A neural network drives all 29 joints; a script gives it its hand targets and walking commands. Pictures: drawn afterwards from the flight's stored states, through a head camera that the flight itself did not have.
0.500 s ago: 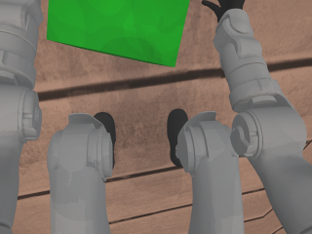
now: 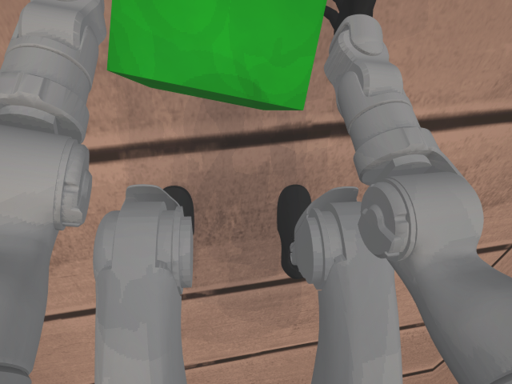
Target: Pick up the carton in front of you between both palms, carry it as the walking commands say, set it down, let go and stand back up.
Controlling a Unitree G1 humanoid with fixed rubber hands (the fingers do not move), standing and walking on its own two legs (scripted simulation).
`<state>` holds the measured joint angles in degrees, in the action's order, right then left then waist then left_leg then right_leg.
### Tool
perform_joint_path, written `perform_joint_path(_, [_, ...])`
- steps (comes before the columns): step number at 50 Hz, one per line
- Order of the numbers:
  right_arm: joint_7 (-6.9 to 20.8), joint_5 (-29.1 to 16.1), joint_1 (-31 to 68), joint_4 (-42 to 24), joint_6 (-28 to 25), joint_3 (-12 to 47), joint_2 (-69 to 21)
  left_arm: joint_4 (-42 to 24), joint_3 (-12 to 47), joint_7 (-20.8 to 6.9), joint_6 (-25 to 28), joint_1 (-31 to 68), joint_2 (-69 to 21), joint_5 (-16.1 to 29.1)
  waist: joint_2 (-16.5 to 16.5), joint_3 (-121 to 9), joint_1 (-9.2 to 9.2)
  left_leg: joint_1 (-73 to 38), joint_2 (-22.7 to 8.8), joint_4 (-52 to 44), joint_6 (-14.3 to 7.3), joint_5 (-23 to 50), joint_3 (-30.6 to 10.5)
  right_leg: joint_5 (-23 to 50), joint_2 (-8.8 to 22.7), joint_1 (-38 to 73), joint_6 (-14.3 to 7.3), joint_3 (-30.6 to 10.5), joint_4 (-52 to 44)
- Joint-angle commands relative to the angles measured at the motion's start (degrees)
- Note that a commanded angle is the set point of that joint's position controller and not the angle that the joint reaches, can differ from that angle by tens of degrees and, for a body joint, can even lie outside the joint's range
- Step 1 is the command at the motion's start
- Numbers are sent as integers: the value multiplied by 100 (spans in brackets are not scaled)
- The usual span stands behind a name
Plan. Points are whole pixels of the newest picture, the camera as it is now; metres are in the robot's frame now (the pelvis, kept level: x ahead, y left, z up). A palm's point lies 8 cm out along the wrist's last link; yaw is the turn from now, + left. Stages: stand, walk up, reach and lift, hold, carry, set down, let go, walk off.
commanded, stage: reach and lift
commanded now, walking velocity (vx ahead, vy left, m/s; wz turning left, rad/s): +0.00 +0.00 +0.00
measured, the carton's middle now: (220, 22) +0.53 +0.06 -0.25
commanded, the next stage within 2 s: none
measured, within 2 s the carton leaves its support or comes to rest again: leaves its support in 0.18 s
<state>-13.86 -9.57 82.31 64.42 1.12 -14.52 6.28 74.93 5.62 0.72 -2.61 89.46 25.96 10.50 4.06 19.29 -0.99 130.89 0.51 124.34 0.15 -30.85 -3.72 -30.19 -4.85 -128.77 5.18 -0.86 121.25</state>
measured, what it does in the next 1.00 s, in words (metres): rises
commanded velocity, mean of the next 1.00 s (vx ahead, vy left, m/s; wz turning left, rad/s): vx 0.00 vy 0.00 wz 0.00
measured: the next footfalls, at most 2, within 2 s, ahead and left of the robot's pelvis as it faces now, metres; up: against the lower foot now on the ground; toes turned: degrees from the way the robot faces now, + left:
none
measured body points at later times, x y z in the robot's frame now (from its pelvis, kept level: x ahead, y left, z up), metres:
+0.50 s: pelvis +0.01 +0.00 +0.02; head +0.30 +0.07 +0.36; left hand +0.53 +0.21 -0.08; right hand +0.53 -0.09 -0.06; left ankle +0.11 +0.12 -0.34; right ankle +0.13 -0.14 -0.34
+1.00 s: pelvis +0.02 -0.01 +0.15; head +0.25 +0.04 +0.53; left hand +0.48 +0.20 +0.08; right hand +0.50 -0.10 +0.10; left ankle +0.11 +0.12 -0.34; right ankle +0.13 -0.13 -0.34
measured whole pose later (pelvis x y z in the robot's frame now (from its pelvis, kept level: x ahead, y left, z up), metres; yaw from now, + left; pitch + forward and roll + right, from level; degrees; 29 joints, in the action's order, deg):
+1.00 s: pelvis +0.02 -0.01 +0.15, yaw +5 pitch +41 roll -2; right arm -7.4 9.0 49.3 32.6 16.8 -29.3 -8.1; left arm 42.5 -17.8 -0.5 -21.2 54.3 4.9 -10.8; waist 3.0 -11.5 -0.7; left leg 107.8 5.2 95.2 3.0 -28.0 -5.6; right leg -29.6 -7.8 -106.2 4.3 -5.4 95.0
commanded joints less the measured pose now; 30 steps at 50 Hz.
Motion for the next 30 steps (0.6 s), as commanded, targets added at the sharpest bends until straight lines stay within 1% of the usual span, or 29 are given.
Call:
perform_joint_path(1, [1026,416,2318,-776,132,559,-3455,-1023,497,-873,-40,2706,-3784,-102,-906,-6079,-32,-3020,240,-1100,-84,1259,142,1274,-409,2706,-192,623,-466])
perform_joint_path(2, [1181,561,2481,-887,225,497,-3807,-1065,382,-1036,-112,2603,-4228,-213,-807,-6030,-5,-2932,293,-1071,-109,1235,190,1203,-453,2696,-200,652,-453])
perform_joint_path(4, [1413,701,2612,-1030,386,456,-4322,-1253,219,-1264,-233,2444,-4756,-319,-645,-6026,65,-2832,344,-1023,-160,1343,277,1203,-519,2627,-221,708,-428])
perform_joint_path(7, [1605,628,2677,-1329,525,618,-4921,-1574,143,-1392,-337,2364,-5311,-311,-549,-6441,220,-3052,385,-975,-179,1745,380,1469,-569,2551,-210,769,-363])
perform_joint_path(10, [1706,383,2602,-1523,631,936,-5506,-2137,275,-1367,-376,2395,-5679,-250,-595,-7176,418,-3562,423,-945,-141,2339,486,1864,-589,2564,-166,805,-305])
perform_joint_path(12, [1711,221,2466,-1710,714,1204,-5850,-2678,468,-1305,-402,2445,-5909,-169,-674,-7903,478,-4112,453,-959,-89,2683,551,2055,-605,2682,-142,845,-320])
perform_joint_path(15, [1673,124,2336,-2149,878,1592,-6202,-3539,752,-1189,-515,2512,-6248,-87,-902,-9113,481,-5096,516,-1030,1,3108,635,2190,-639,2854,-141,893,-432])
perform_joint_path(16, [1613,162,2236,-2259,918,1702,-6223,-3728,804,-1079,-539,2502,-6238,-164,-976,-9414,484,-5406,516,-1049,38,3185,657,2161,-655,2838,-119,905,-488])
perform_joint_path(18, [1602,133,2400,-2833,1026,1980,-6258,-4152,1010,-1024,-728,2334,-6633,-105,-1175,-10045,422,-5918,588,-1190,97,3181,694,2037,-693,2969,-163,939,-640])
perform_joint_path(20, [1606,195,2498,-3208,1147,2143,-6216,-4278,1108,-1001,-929,2086,-6953,-139,-1237,-10134,332,-5976,638,-1399,126,2808,730,1744,-717,3056,-193,943,-845])
perform_joint_path(21, [1621,285,2480,-3247,1214,2141,-6199,-4213,1094,-1010,-1029,1953,-7110,-187,-1241,-9912,273,-5781,665,-1548,140,2460,736,1519,-714,3068,-214,938,-963])
perform_joint_path(22, [1642,414,2413,-3181,1284,2051,-6195,-4075,1009,-1034,-1125,1803,-7237,-289,-1232,-9522,210,-5493,681,-1726,149,2033,733,1243,-713,3013,-233,932,-1097])
perform_joint_path(24, [1706,726,2194,-2810,1419,1732,-6222,-3588,710,-1127,-1292,1496,-7452,-565,-1203,-8556,84,-4824,693,-2085,143,1178,702,670,-697,2768,-266,906,-1385])
perform_joint_path(26, [1775,1019,2025,-2437,1523,1373,-6257,-3134,332,-1221,-1394,1310,-7541,-834,-1164,-7886,-4,-4386,698,-2396,115,570,669,329,-673,2670,-287,859,-1635])
perform_joint_path(28, [1832,1259,1932,-2222,1590,1098,-6317,-2861,-20,-1276,-1430,1216,-7565,-1092,-1090,-7661,-12,-4229,723,-2625,81,344,678,232,-675,2759,-302,806,-1879])
perform_joint_path(30, [1891,1424,1846,-2084,1630,924,-6409,-2694,-316,-1320,-1433,1130,-7576,-1294,-972,-7651,16,-4229,755,-2790,54,358,707,250,-682,2916,-300,762,-2109])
